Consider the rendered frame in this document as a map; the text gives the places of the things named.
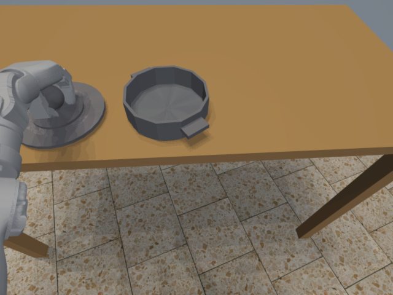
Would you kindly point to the pot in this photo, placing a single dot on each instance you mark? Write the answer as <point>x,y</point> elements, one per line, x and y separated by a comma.
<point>166,103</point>

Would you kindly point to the knob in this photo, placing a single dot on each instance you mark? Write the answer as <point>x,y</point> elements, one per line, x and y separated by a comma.
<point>54,96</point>

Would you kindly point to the left robot upper arm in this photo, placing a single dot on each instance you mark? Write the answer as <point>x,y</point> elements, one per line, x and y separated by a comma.
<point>13,207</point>

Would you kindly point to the table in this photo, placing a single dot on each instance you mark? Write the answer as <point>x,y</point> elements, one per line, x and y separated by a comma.
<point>284,82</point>

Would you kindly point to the lid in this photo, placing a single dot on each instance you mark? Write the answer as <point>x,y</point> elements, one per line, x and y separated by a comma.
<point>75,121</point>

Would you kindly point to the robot left forearm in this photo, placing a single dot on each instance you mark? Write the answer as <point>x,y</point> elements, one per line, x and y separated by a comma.
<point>18,88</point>

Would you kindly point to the robot left hand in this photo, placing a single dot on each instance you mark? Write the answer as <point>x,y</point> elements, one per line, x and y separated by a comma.
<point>47,73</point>

